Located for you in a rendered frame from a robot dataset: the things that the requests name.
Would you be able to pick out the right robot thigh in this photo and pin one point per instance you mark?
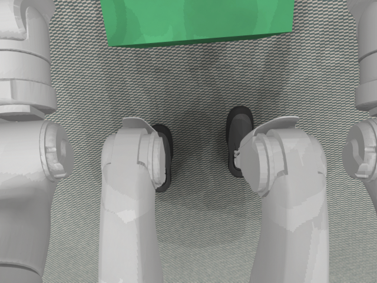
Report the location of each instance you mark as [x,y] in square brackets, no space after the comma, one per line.
[294,237]

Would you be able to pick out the right robot forearm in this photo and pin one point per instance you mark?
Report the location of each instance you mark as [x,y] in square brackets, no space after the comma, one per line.
[365,15]

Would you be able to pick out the robot left foot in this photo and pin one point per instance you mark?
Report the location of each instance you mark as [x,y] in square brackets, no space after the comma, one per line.
[164,132]

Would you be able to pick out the carton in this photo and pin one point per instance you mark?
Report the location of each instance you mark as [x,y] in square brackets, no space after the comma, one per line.
[161,23]

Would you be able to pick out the left robot forearm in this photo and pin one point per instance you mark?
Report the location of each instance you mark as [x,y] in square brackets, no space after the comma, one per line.
[26,92]

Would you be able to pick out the left robot upper arm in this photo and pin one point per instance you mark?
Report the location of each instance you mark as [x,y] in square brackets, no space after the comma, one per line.
[34,157]

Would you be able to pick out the right robot upper arm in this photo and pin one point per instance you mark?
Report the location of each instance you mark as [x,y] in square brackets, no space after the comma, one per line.
[359,155]

